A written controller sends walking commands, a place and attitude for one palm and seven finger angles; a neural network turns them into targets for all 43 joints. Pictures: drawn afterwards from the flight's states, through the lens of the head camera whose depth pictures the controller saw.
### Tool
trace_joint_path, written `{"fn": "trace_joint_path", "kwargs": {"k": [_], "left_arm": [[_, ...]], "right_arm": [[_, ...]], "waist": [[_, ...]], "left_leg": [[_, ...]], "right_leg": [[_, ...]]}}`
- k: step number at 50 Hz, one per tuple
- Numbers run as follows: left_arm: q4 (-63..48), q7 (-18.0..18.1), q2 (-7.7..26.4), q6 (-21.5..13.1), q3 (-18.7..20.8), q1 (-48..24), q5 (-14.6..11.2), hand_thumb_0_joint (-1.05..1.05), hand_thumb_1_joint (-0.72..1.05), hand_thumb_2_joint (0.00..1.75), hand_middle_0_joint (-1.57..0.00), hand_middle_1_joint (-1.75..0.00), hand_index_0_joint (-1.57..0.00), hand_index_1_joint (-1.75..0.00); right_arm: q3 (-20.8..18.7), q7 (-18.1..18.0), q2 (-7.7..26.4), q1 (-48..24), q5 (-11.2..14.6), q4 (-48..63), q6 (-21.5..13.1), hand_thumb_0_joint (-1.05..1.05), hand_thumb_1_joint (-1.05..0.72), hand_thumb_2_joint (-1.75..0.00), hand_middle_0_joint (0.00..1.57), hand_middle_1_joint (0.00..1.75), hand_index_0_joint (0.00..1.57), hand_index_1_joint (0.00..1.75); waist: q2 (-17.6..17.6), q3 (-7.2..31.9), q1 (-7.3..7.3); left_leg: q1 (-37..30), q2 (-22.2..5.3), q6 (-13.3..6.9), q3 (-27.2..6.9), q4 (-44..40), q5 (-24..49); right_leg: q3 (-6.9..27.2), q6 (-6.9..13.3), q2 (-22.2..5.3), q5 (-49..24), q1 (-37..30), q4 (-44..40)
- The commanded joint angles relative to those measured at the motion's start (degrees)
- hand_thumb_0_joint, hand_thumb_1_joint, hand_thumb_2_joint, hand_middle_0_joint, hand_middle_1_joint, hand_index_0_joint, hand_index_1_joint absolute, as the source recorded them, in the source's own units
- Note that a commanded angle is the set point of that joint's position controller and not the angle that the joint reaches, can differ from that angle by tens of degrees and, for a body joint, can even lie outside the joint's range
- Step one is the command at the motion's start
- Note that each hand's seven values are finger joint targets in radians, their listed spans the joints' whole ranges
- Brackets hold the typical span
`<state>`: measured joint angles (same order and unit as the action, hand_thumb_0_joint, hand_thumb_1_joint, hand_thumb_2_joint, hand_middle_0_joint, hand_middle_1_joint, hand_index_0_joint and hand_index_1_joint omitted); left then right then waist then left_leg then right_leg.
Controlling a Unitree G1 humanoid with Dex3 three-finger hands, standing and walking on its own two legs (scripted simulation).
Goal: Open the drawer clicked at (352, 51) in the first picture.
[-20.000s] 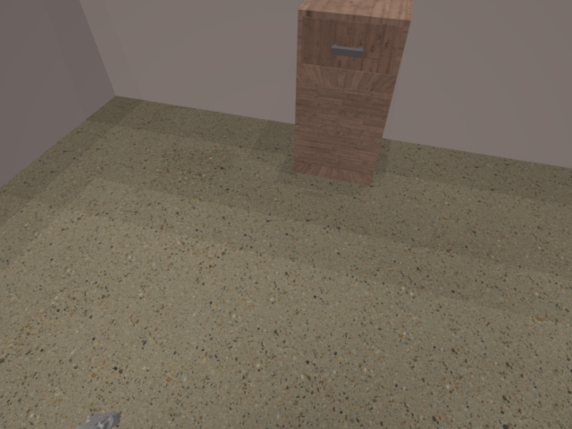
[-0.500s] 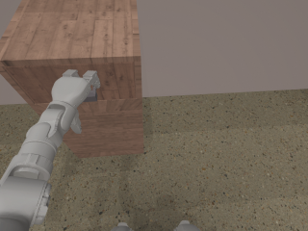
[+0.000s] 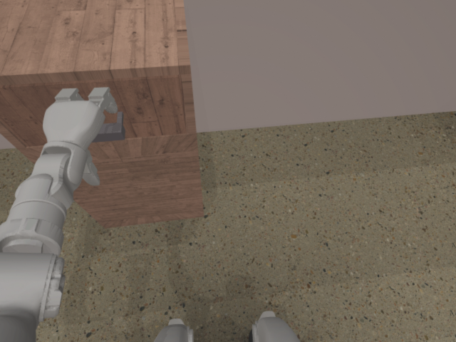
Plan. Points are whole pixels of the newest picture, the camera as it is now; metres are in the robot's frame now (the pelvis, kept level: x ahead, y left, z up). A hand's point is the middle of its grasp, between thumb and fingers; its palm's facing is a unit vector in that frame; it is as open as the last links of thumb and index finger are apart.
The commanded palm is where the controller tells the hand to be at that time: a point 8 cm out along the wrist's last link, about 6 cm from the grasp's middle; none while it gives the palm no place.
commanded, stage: lower the fingers behind the handle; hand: left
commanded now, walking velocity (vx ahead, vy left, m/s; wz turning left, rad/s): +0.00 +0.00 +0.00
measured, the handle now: (94, 125) +0.55 +0.26 -0.02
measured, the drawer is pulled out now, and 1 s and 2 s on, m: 0.00 0.00 0.01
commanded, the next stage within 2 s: close the thumb around the handle in 1.16 s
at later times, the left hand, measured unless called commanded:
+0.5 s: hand (88, 147) +0.48 +0.25 +0.00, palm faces -0.03 -0.03 -1.00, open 13.8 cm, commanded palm +0.46 +0.26 +0.04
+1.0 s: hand (92, 153) +0.48 +0.25 -0.02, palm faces -0.07 -0.02 -1.00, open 14.2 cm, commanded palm +0.46 +0.25 +0.02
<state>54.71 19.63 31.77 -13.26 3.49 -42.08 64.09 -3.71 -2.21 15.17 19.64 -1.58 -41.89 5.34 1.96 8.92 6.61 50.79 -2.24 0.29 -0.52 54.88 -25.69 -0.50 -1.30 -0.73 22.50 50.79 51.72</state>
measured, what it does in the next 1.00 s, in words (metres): stands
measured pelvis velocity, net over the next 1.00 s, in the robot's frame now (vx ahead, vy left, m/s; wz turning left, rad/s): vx -0.02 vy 0.00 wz -0.02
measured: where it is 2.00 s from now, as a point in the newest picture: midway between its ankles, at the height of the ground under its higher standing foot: outside the picture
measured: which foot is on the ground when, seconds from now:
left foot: down 0.00-1.00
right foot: down 0.00-1.00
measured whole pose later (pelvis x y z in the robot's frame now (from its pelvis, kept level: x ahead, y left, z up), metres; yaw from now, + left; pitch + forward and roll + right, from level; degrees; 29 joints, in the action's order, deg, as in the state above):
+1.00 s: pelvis -0.02 +0.00 -0.03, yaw -1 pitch +26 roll -2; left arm 60.2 18.7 34.4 -8.5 3.4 -45.9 63.3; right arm -2.4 -1.8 15.3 20.4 -1.3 -40.5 4.5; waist 2.8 9.4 7.5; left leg 61.4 -2.7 -0.2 0.2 63.1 -27.7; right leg 0.6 -1.8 -0.2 23.8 61.7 59.6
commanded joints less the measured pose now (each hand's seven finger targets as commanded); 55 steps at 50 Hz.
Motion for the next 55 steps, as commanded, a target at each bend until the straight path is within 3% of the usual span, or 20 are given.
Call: {"fn": "trace_joint_path", "kwargs": {"k": [1, 4, 6, 8, 12, 15, 16, 18, 21, 23, 26, 28, 31, 34, 38, 42, 48, 50, 53, 55], "left_arm": [[-2.13, 7.6, 16.5, 8.93, 5.06, -18.2, 0.85, 0.0, -0.5, 0.3, -0.3, -1.2, -0.3, -1.2], [-2.46, 5.82, 14.23, 13.63, 0.99, -25.3, 0.26, 0.0, -0.5, 0.3, -0.3, -1.2, -0.3, -1.2], [-6.34, 3.18, 15.7, 12.75, 0.87, -30.2, -1.25, 0.0, -0.5, 0.3, -0.3, -1.2, -0.3, -1.2], [-8.23, 0.61, 17.94, 10.27, 1.5, -32.44, -2.22, 0.0, -0.5, 0.3, -0.3, -1.2, -0.3, -1.2], [0.86, -3.09, 13.24, 8.33, -1.22, -22.07, -1.72, 0.0, -0.5, 0.3, -0.3, -1.2, -0.3, -1.2], [1.52, -3.59, 14.4, 5.48, 0.66, -19.04, -1.53, 0.0, -0.5, 0.3, -0.3, -1.2, -0.3, -1.2], [0.75, -3.25, 15.18, 4.4, 1.13, -19.46, -1.35, 0.0, -0.5, 0.3, -0.3, -1.2, -0.3, -1.2], [-0.34, -2.08, 17.58, 3.12, 4.01, -17.28, -1.1, 0.0, -0.5, 0.3, -0.3, -1.2, -0.3, -1.2], [-0.46, 0.85, 16.5, 2.9, 3.99, -16.72, -0.51, 0.0, -0.5, 0.3, -0.3, -1.2, -0.3, -1.2], [-0.11, 2.54, 14.82, 3.9, 2.6, -18.61, -0.27, 0.0, -0.5, 0.3, -0.3, -1.2, -0.3, -1.2], [0.35, 4.65, 16.22, 6.25, 3.32, -20.56, 0.35, 0.0, -0.5, 0.3, -0.3, -1.2, -0.3, -1.2], [1.39, 5.18, 15.32, 8.51, 2.29, -21.58, 0.52, 0.0, -0.5, 0.3, -0.3, -1.2, -0.3, -1.2], [3.56, 4.78, 15.72, 11.39, 1.76, -22.02, 0.77, 0.0, -0.5, 0.3, -0.3, -1.2, -0.3, -1.2], [5.97, 2.73, 14.54, 13.12, 0.01, -21.83, 0.04, 0.0, -0.5, 0.3, -0.3, -1.2, -0.3, -1.2], [7.61, -0.82, 14.67, 12.11, -0.82, -21.53, -0.92, 0.0, -0.5, 0.3, -0.3, -1.2, -0.3, -1.2], [3.0, -2.69, 15.06, 7.68, 0.28, -20.47, -1.36, 0.0, -0.5, 0.3, -0.3, -1.2, -0.3, -1.2], [-2.68, 0.92, 14.96, 3.42, 2.67, -19.61, -0.56, 0.0, -0.5, 0.3, -0.3, -1.2, -0.3, -1.2], [-3.97, 2.85, 16.44, 3.72, 4.56, -19.9, -0.43, 0.0, -0.5, 0.3, -0.3, -1.2, -0.3, -1.2], [-3.37, 4.88, 13.42, 6.08, 2.23, -21.04, -0.33, 0.0, -0.5, 0.3, -0.3, -1.2, -0.3, -1.2], [-3.31, 5.75, 15.56, 7.68, 3.79, -22.61, -0.28, 0.0, -0.5, 0.3, -0.3, -1.2, -0.3, -1.2]], "right_arm": [[-2.79, 1.39, 9.16, 6.55, -0.39, 3.37, -0.45, 0.0, -0.9, -0.9, 0.2, 0.3, 0.2, 0.3], [-3.44, 1.5, 9.88, 8.55, 0.18, 3.03, -0.34, 0.0, -0.9, -0.9, 0.2, 0.3, 0.2, 0.3], [-3.53, 0.5, 9.95, 9.53, 0.5, 2.88, -0.39, 0.0, -0.9, -0.9, 0.2, 0.3, 0.2, 0.3], [-3.4, -0.92, 9.92, 9.64, 0.5, 2.49, -0.7, 0.0, -0.9, -0.9, 0.2, 0.3, 0.2, 0.3], [-2.31, -1.39, 9.48, 8.53, 0.67, 1.71, -0.74, 0.0, -0.9, -0.9, 0.2, 0.3, 0.2, 0.3], [-1.85, -1.08, 9.16, 7.93, 0.58, 2.82, -0.67, 0.0, -0.9, -0.9, 0.2, 0.3, 0.2, 0.3], [-1.78, -1.09, 9.06, 7.84, 0.61, 3.34, -0.7, 0.0, -0.9, -0.9, 0.2, 0.3, 0.2, 0.3], [-1.9, -0.76, 9.13, 7.44, 0.3, 4.05, -0.63, 0.0, -0.9, -0.9, 0.2, 0.3, 0.2, 0.3], [-2.33, -0.14, 9.06, 7.42, 0.16, 4.23, -0.81, 0.0, -0.9, -0.9, 0.2, 0.3, 0.2, 0.3], [-2.57, 0.24, 9.3, 7.66, 0.3, 4.3, -1.12, 0.0, -0.9, -0.9, 0.2, 0.3, 0.2, 0.3], [-2.85, 0.59, 9.85, 8.49, 0.14, 3.63, -1.0, 0.0, -0.9, -0.9, 0.2, 0.3, 0.2, 0.3], [-2.81, 0.83, 9.97, 8.67, 0.14, 3.22, -0.87, 0.0, -0.9, -0.9, 0.2, 0.3, 0.2, 0.3], [-2.4, 0.93, 10.19, 9.01, 0.25, 2.91, -0.3, 0.0, -0.9, -0.9, 0.2, 0.3, 0.2, 0.3], [-2.01, 0.71, 10.25, 8.52, 0.57, 3.07, -0.23, 0.0, -0.9, -0.9, 0.2, 0.3, 0.2, 0.3], [-1.12, -0.09, 10.23, 7.9, 0.85, 4.06, -0.46, 0.0, -0.9, -0.9, 0.2, 0.3, 0.2, 0.3], [-1.29, -0.74, 9.69, 7.86, 0.59, 5.12, -1.12, 0.0, -0.9, -0.9, 0.2, 0.3, 0.2, 0.3], [-2.29, -0.31, 9.24, 8.29, -0.15, 4.36, -1.9, 0.0, -0.9, -0.9, 0.2, 0.3, 0.2, 0.3], [-2.68, 0.12, 9.5, 8.57, -0.46, 3.41, -1.8, 0.0, -0.9, -0.9, 0.2, 0.3, 0.2, 0.3], [-2.9, 0.8, 9.43, 8.93, -0.41, 2.63, -1.62, 0.0, -0.9, -0.9, 0.2, 0.3, 0.2, 0.3], [-2.96, 0.96, 9.92, 9.36, -0.49, 1.83, -1.35, 0.0, -0.9, -0.9, 0.2, 0.3, 0.2, 0.3]], "waist": [[5.95, 25.37, -2.64], [3.58, 29.53, 0.33], [1.99, 33.71, 1.95], [0.59, 33.19, 2.73], [1.36, 20.0, 1.5], [1.71, 18.0, -0.09], [1.49, 18.4, 0.1], [2.57, 19.95, -1.47], [1.91, 21.59, -0.85], [1.14, 20.17, 0.17], [1.77, 25.24, 0.34], [1.79, 25.52, 0.59], [1.78, 25.95, 0.54], [0.29, 23.07, 1.28], [-1.33, 20.2, 1.69], [0.8, 22.62, 0.66], [3.22, 25.86, -0.2], [4.24, 28.1, -0.77], [5.73, 26.85, 0.14], [3.75, 28.01, 0.22]], "left_leg": [[-13.2, 3.34, -1.29, 1.81, -4.9, 24.62], [-16.77, 2.79, -1.88, 2.04, -5.21, 24.48], [-19.14, 2.65, -2.51, 1.63, -5.25, 24.59], [-18.8, 2.82, -3.03, 1.27, -5.5, 22.67], [-14.26, 2.7, -2.79, 1.42, -6.04, 18.43], [-11.44, 2.85, -2.73, 1.67, -5.34, 18.13], [-10.16, 2.85, -2.76, 1.75, -4.71, 18.0], [-8.81, 2.91, -2.56, 1.8, -3.58, 19.41], [-7.48, 2.81, -2.44, 1.73, -1.92, 19.56], [-6.39, 2.65, -2.39, 1.55, -1.59, 17.61], [-7.95, 2.73, -2.47, 1.43, -0.92, 18.43], [-8.09, 2.7, -2.45, 1.48, -0.88, 18.43], [-8.64, 2.75, -2.38, 1.26, -1.35, 18.56], [-7.68, 2.73, -2.6, 1.61, -1.82, 15.55], [-4.73, 2.75, -3.0, 1.49, -1.69, 12.05], [-5.47, 2.61, -2.95, 1.35, -0.64, 12.78], [-6.86, 2.1, -2.46, 0.59, 1.5, 16.93], [-8.44, 1.92, -2.26, 0.51, 1.91, 19.63], [-9.98, 1.78, -1.85, 0.17, 1.42, 21.13], [-10.14, 1.76, -2.04, 0.07, 1.31, 21.58]], "right_leg": [[-2.76, 3.34, 3.79, -17.98, -10.99, -2.65], [-2.37, 2.64, 3.88, -19.77, -13.72, -4.69], [-1.31, 1.91, 3.64, -21.7, -16.39, -5.93], [-0.73, 1.61, 3.36, -21.24, -17.3, -6.64], [-1.58, 2.46, 3.46, -15.5, -10.7, -6.89], [-1.51, 2.99, 3.57, -15.12, -9.88, -5.65], [-1.41, 2.86, 3.48, -15.64, -9.77, -4.92], [-1.42, 3.1, 3.52, -16.72, -9.62, -3.11], [-1.58, 2.94, 3.6, -16.65, -8.03, -1.48], [-1.86, 2.8, 3.57, -14.3, -5.7, -1.43], [-1.8, 2.65, 3.57, -14.3, -5.83, -0.64], [-1.98, 2.57, 3.59, -14.42, -5.85, -0.73], [-2.13, 2.62, 3.57, -14.45, -6.38, -0.73], [-2.01, 2.41, 3.55, -12.6, -6.15, -1.96], [-1.81, 2.29, 3.33, -10.31, -5.44, -1.82], [-1.73, 2.62, 3.29, -10.37, -4.83, -0.44], [-2.11, 2.9, 3.52, -11.85, -2.39, 1.74], [-2.26, 2.99, 3.6, -13.19, -2.53, 2.4], [-2.97, 3.01, 3.78, -13.19, -1.11, 1.99], [-2.83, 2.87, 3.78, -14.15, -2.64, 1.82]]}}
